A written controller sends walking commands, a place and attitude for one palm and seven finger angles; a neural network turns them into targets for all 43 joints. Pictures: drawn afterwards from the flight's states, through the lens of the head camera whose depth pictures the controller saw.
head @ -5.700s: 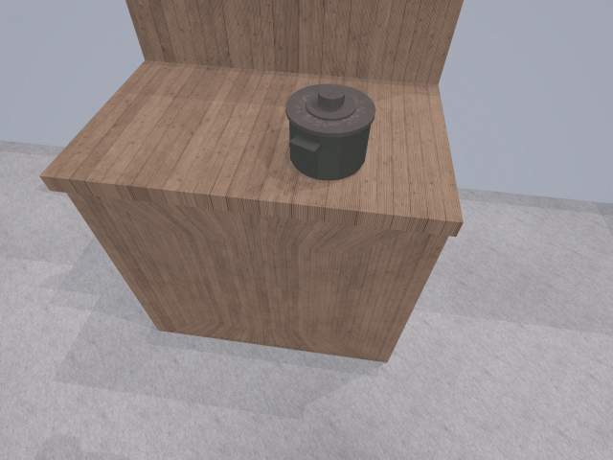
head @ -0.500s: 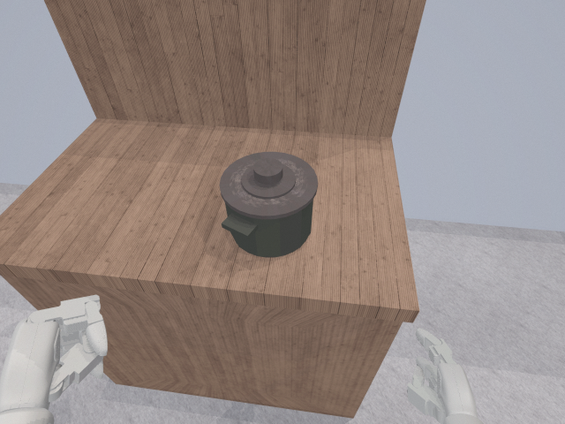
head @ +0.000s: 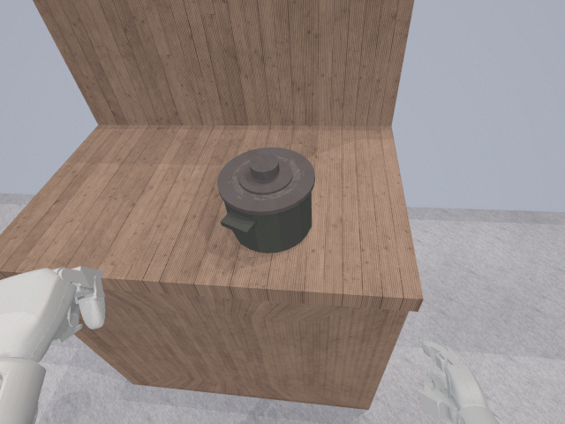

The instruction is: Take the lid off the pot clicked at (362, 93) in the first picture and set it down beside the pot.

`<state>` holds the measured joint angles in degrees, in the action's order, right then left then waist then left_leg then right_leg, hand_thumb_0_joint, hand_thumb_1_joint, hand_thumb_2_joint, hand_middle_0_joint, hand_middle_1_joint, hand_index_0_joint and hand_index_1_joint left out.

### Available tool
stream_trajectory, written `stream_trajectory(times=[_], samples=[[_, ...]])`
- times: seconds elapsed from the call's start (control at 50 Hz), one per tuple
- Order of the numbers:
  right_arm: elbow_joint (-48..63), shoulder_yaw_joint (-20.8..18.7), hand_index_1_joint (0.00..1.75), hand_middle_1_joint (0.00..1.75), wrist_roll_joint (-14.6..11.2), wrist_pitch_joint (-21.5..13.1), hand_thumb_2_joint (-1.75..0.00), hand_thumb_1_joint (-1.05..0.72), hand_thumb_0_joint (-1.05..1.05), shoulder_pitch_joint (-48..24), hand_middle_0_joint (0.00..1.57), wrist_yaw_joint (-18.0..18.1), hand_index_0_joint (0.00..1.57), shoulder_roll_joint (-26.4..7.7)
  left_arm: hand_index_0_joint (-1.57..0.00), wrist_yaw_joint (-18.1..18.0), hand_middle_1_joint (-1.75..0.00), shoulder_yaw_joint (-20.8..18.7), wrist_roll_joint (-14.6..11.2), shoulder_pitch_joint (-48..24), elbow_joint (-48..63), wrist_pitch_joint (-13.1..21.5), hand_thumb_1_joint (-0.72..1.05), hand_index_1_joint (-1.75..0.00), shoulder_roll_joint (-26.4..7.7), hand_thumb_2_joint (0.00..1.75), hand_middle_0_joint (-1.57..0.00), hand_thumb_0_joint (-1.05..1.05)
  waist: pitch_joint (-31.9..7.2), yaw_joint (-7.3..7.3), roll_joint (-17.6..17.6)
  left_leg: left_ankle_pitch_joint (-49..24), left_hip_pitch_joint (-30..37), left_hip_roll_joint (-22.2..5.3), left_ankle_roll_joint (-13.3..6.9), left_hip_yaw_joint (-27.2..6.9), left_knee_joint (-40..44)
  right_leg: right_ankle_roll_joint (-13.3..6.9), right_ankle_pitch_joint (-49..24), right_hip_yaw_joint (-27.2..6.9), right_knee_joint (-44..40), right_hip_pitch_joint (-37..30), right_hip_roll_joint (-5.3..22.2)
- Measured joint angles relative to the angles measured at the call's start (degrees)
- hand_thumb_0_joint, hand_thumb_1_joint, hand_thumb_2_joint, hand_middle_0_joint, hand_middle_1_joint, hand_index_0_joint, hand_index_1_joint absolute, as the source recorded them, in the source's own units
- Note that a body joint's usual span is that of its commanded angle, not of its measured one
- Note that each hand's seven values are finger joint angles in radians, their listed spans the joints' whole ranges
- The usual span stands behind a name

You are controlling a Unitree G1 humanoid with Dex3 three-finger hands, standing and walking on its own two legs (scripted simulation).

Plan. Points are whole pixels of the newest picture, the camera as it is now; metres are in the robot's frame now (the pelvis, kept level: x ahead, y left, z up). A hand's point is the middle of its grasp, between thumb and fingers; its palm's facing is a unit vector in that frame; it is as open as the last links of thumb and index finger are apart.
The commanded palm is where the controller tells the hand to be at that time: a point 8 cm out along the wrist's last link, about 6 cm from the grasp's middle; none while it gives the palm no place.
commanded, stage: reach forward and open the fingers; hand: left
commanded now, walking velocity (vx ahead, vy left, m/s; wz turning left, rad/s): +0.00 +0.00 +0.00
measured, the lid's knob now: (264, 166) +0.48 +0.10 +0.12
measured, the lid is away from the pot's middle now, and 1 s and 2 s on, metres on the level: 0.00 0.00 0.00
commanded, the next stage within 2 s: move the open hand above the knob in 0.88 s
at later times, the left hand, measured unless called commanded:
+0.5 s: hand (79, 288) +0.21 +0.26 +0.16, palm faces -0.14 -0.04 -0.99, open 6.7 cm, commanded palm +0.20 +0.25 +0.22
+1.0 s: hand (108, 232) +0.27 +0.24 +0.19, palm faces -0.08 -0.03 -1.00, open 10.0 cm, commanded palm +0.24 +0.24 +0.26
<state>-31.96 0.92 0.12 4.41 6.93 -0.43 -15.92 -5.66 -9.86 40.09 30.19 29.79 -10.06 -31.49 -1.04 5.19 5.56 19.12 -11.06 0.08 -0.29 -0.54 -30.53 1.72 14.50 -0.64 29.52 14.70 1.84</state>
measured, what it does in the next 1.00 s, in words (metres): stands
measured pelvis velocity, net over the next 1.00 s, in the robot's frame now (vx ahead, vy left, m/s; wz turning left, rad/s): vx -0.04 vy -0.01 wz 0.03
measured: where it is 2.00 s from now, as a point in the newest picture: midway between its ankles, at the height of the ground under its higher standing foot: outside the picture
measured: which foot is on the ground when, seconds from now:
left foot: down 0.00-1.00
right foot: down 0.00-1.00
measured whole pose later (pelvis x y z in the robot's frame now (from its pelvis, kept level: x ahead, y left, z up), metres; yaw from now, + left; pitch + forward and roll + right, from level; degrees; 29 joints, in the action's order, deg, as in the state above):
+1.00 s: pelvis -0.04 -0.01 +0.01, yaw +2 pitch -2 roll +1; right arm -31.9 1.8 -3.1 3.8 5.9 0.3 -16.8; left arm 23.5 -1.2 42.5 -13.2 7.6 -7.6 -39.6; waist 1.5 3.6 6.4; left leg 12.9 -10.1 1.0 0.1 -1.9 -25.1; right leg 1.3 9.8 0.6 25.7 13.8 2.9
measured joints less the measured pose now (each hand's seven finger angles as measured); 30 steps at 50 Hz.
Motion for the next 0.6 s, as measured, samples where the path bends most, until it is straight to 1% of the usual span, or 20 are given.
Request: stream_trajectory(times=[0.04,0.08,0.14,0.2,0.32,0.38,0.44,0.5,0.6], samples=[[-0.1,-0.2,0.3,0.3,-0.7,1.0,-0.9,-0.91,0.01,-0.8,0.21,0.3,0.2,-0.7,-1.25,2.8,-1.31,0.5,1.7,-1.2,-1.6,-0.5,0.72,-1.31,-1.9,1.01,-1.25,0.01,-0.1,-0.09,0.6,-0.5,0.2,0.1,-0.1,-0.1,0.6,0.1,-0.4,0.1,-0.5,-0.2,0.1],[-0.2,-0.5,0.3,0.3,-1.2,1.1,-0.9,-0.91,0.01,-1.1,0.21,0.8,0.2,-1.1,-1.24,6.1,-1.25,0.9,2.1,-3.0,-3.3,-0.3,0.66,-1.25,-3.4,1.05,-1.24,0.01,-0.3,-0.21,1.0,-1.0,0.6,0.2,-0.1,-0.5,1.3,0.2,-0.7,0.5,-1.2,-0.8,0.2],[-0.2,-0.7,0.3,0.3,-1.7,0.4,-0.9,-0.91,0.01,-1.4,0.2,1.3,0.2,-1.4,-1.21,11.1,-1.15,1.6,1.7,-5.7,-4.9,0.6,0.57,-1.15,-4.7,1.11,-1.21,0.01,-0.1,-0.32,1.5,-1.8,1.2,0.3,0.0,-1.1,2.3,0.1,-1.3,1.1,-2.4,-1.8,0.4],[-0.3,-0.6,0.3,0.3,-1.8,-0.4,-0.9,-0.91,0.01,-1.4,0.2,1.8,0.2,-1.4,-1.18,15.4,-1.05,2.4,1.5,-9.2,-6.5,2.5,0.48,-1.05,-6.0,1.16,-1.18,0.01,0.2,-0.27,1.6,-2.7,1.9,0.4,0.1,-1.7,3.4,0.1,-2.0,1.7,-3.5,-2.7,0.6],[-0.4,0.0,0.3,0.3,-1.9,-1.3,-0.9,-0.91,0.01,-1.5,0.2,1.8,0.2,-0.8,-1.12,22.3,-0.84,2.7,1.2,-16.9,-10.2,5.2,0.3,-0.84,-8.6,1.28,-1.12,0.0,1.8,-0.21,1.4,-4.3,2.3,0.4,0.3,-2.2,4.7,-0.2,-3.5,2.3,-5.0,-3.4,0.6],[-0.2,0.2,0.3,0.3,-1.8,-1.6,-0.9,-0.91,0.01,-1.1,0.2,1.5,0.2,-0.5,-1.08,24.2,-0.73,2.4,0.6,-19.6,-11.0,6.5,0.21,-0.74,-9.0,1.33,-1.08,0.0,2.2,-0.26,1.4,-4.8,2.4,0.4,0.3,-2.2,5.2,-0.2,-4.1,2.2,-5.5,-3.5,0.6],[-0.3,0.5,0.3,0.3,-2.0,-1.6,-0.9,-0.91,0.01,-0.7,0.2,1.2,0.2,-0.2,-1.05,25.1,-0.63,2.4,0.3,-22.1,-12.3,7.4,0.12,-0.63,-9.1,1.37,-1.05,0.0,2.5,-0.38,1.3,-5.3,2.3,0.4,0.4,-2.1,5.5,-0.2,-4.6,2.1,-5.8,-3.4,0.6],[-0.5,0.6,0.3,0.3,-2.1,-1.5,-0.9,-0.91,0.01,-0.1,0.2,1.2,0.2,-0.1,-1.01,25.6,-0.52,3.1,0.4,-25.2,-13.9,7.8,0.03,-0.53,-9.0,1.4,-1.01,0.0,2.9,-0.4,1.1,-5.8,2.3,0.5,0.4,-2.0,5.8,-0.2,-5.0,2.0,-5.9,-3.2,0.7],[-0.9,0.7,0.3,0.3,-2.3,-1.5,-0.9,-0.91,0.01,0.4,0.21,1.1,0.2,-0.2,-0.95,25.9,-0.35,4.4,1.0,-29.4,-15.8,7.3,-0.11,-0.35,-8.7,1.46,-0.95,0.0,3.2,-0.67,0.8,-6.2,2.1,0.7,0.3,-1.7,5.9,-0.2,-5.3,1.7,-5.6,-2.8,0.8]])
